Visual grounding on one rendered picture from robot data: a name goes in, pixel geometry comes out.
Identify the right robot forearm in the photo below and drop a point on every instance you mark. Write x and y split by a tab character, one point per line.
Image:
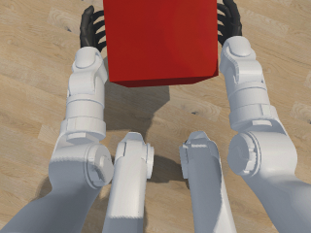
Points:
246	90

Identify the right robot upper arm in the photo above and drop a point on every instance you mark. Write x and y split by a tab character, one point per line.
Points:
266	161

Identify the left robot thigh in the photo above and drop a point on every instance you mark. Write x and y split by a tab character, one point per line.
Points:
125	210

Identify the left robot forearm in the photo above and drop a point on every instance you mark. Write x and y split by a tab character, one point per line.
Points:
85	102

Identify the right robot shin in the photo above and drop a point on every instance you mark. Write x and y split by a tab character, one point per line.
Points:
211	144

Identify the robot left hand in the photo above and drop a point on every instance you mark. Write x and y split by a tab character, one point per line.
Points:
88	35

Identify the robot right hand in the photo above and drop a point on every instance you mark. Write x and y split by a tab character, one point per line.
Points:
231	21

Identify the left robot upper arm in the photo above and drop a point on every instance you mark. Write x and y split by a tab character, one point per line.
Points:
77	174

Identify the carton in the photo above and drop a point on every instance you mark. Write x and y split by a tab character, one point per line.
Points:
161	42

